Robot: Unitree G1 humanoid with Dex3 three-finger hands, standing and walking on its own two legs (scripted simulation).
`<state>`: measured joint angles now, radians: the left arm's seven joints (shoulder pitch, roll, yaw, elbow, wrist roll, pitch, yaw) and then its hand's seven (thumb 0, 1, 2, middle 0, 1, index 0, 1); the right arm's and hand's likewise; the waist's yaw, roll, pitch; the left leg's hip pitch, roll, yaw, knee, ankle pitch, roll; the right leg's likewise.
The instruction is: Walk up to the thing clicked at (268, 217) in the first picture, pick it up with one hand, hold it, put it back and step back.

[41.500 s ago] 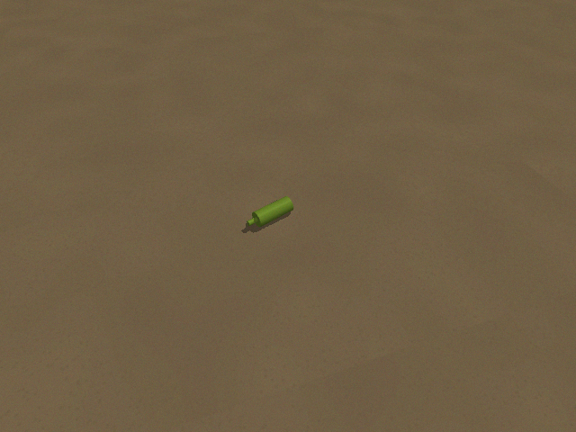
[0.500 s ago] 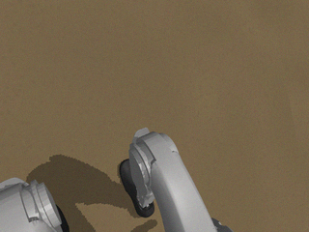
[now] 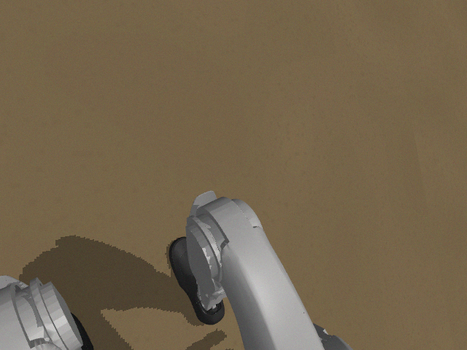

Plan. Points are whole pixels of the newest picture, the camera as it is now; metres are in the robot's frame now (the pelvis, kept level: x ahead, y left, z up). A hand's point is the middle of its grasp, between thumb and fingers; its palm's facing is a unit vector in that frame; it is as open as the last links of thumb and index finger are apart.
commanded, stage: rest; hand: left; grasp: from above
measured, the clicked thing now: out of the picture +0.52 +0.34 -0.25
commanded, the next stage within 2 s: open in 0.10 s
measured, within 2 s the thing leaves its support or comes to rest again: rests again in 0.48 s
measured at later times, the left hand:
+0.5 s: hand out of the picture +0.53 +0.30 -0.23, palm faces -0.42 -0.13 -0.90, open 11.6 cm
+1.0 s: hand out of the picture +0.53 +0.30 -0.23, palm faces -0.43 -0.12 -0.90, open 13.5 cm
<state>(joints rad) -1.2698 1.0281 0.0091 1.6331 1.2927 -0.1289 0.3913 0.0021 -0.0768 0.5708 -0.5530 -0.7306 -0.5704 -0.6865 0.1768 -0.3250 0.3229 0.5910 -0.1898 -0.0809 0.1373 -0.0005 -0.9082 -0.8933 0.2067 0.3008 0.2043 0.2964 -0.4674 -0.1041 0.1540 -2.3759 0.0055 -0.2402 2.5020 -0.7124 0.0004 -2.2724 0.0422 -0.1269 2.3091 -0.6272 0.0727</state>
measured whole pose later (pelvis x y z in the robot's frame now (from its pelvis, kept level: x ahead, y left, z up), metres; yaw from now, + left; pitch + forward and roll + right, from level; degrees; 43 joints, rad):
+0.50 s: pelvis +0.00 +0.00 +0.00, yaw -1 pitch +32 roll -16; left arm -1.28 1.07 0.03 1.63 1.28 -0.12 0.41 0.00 -0.11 0.66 -0.40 -0.76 -0.42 -0.73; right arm 0.17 -0.33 0.36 0.60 -0.20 -0.09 0.14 0.00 -0.90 -0.89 0.21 0.30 0.21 0.30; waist -0.48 -0.11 0.17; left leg -2.38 0.01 -0.25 2.51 -0.72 0.00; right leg -2.28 0.05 -0.14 2.31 -0.62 0.08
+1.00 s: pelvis +0.00 +0.00 +0.00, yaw -1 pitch +32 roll -16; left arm -1.27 1.07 0.00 1.61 1.28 -0.14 0.40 0.00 -0.39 0.89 -0.16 -0.95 -0.17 -0.94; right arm 0.16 -0.33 0.37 0.58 -0.20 -0.08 0.13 0.00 -0.90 -0.89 0.21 0.30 0.20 0.30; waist -0.48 -0.12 0.17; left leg -2.38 0.01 -0.26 2.51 -0.71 0.01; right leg -2.27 0.05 -0.14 2.30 -0.62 0.07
